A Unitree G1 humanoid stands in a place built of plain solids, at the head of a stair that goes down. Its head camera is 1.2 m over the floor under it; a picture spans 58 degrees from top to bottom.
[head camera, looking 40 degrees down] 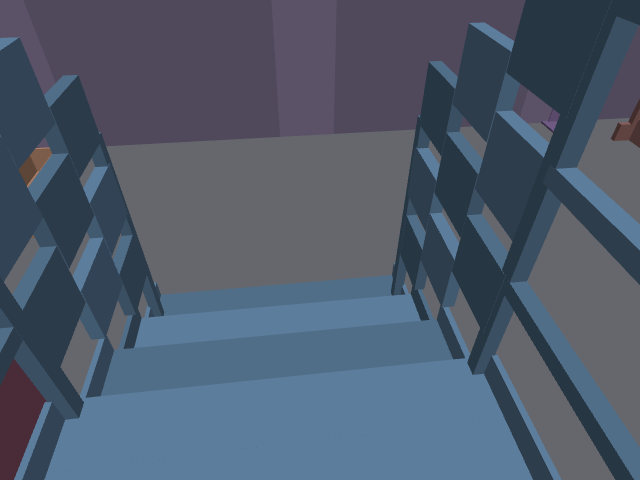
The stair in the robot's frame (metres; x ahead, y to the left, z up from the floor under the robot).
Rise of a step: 0.17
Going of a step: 0.30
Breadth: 1.30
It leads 7 degrees to the left of straight ahead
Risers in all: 4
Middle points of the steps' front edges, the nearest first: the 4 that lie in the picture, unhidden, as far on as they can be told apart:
0.76 0.12 0.00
1.06 0.15 -0.17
1.36 0.19 -0.34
1.66 0.22 -0.51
